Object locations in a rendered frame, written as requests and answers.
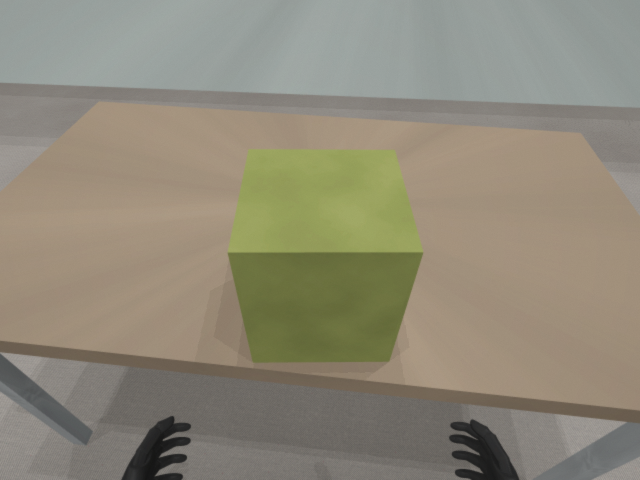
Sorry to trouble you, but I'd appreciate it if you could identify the table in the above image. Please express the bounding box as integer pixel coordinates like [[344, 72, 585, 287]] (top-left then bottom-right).
[[0, 101, 640, 480]]

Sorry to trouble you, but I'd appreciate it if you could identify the right robot hand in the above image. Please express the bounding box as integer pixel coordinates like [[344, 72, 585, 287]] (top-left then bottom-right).
[[449, 419, 519, 480]]

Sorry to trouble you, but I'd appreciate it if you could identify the carton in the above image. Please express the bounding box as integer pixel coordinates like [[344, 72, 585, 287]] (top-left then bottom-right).
[[228, 149, 423, 363]]

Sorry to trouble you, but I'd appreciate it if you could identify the left robot hand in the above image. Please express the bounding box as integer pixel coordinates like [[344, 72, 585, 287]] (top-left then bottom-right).
[[121, 416, 191, 480]]

